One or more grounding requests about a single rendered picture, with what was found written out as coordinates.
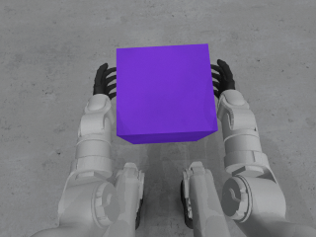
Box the robot left forearm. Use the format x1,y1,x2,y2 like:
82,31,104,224
57,94,116,219

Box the robot right foot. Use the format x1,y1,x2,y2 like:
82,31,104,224
180,180,194,229

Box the robot left hand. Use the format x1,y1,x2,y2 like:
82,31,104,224
93,62,117,100

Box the robot right upper arm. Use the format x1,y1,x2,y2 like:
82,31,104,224
220,175,316,237

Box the robot left upper arm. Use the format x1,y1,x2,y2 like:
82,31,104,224
31,180,120,237

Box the robot right forearm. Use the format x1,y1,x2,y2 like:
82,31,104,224
216,89,286,205

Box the robot right hand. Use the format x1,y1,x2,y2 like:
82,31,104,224
210,59,236,100

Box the carton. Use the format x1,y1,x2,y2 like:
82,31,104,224
117,43,218,144

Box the robot right thigh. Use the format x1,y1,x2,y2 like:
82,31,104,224
182,166,231,237

